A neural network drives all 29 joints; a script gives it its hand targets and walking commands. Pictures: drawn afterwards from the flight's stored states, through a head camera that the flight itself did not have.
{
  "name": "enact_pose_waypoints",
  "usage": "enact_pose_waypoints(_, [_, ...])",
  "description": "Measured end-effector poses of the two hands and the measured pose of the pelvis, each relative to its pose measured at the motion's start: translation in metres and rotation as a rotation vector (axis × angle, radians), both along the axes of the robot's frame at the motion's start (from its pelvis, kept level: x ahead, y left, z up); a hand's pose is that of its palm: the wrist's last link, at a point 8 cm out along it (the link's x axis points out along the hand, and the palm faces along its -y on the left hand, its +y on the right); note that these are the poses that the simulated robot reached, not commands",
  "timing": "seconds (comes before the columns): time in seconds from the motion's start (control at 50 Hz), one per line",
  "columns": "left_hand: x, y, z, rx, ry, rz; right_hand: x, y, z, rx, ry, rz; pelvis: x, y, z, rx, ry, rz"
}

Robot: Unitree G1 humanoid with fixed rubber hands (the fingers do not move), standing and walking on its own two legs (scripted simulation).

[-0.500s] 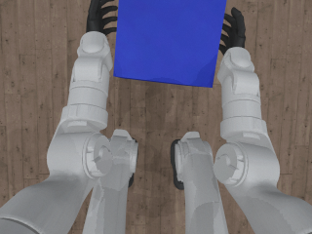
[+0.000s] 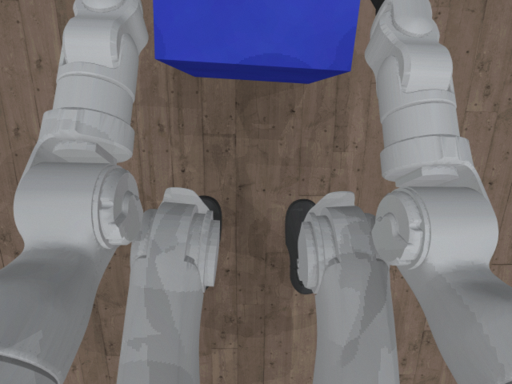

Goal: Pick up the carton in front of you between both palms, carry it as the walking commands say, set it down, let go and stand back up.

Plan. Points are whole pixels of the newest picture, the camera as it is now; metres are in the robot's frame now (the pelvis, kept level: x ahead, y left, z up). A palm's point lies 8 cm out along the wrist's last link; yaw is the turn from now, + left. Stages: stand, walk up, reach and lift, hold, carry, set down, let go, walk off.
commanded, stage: set down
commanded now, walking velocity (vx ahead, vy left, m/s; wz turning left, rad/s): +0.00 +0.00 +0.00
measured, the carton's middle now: out of the picture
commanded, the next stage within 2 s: none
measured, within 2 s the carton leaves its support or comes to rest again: neither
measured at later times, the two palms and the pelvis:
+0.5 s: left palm out of the picture +0.55 +0.16 -0.17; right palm out of the picture +0.54 -0.15 -0.16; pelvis +0.00 +0.00 -0.01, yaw +0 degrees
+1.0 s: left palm out of the picture +0.55 +0.16 -0.17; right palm (399, 3) +0.54 -0.15 -0.18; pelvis -0.01 +0.01 -0.02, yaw +0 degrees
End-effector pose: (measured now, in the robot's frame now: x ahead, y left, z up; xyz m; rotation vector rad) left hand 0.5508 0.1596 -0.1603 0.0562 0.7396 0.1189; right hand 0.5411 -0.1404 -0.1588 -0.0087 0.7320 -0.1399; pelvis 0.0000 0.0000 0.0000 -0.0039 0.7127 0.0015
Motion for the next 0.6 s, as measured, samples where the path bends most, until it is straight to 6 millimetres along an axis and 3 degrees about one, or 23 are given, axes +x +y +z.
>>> enact_pose_waypoints(0.6, [0.004,-0.001,-0.006,-0.069,-0.015,-0.047,-0.001,-0.011,-0.006,0.055,-0.022,0.036,-0.003,0.005,-0.011,-0.008,-0.067,0.003])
